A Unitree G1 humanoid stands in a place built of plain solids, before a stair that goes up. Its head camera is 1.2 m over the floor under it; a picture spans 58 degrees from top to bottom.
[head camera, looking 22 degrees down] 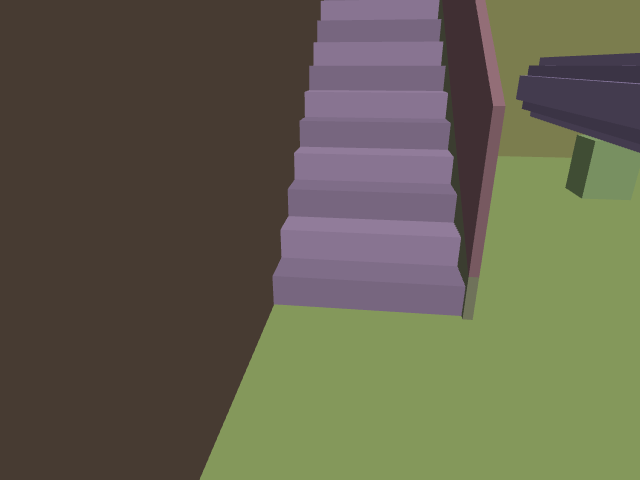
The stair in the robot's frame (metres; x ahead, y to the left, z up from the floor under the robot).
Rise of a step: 0.17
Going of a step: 0.24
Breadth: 0.99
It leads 7 degrees to the right of straight ahead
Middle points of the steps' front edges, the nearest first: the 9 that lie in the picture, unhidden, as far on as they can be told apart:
1.98 -0.24 0.17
2.22 -0.27 0.34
2.45 -0.30 0.51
2.69 -0.32 0.68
2.93 -0.35 0.86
3.16 -0.38 1.03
3.40 -0.41 1.20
3.63 -0.44 1.37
3.87 -0.47 1.54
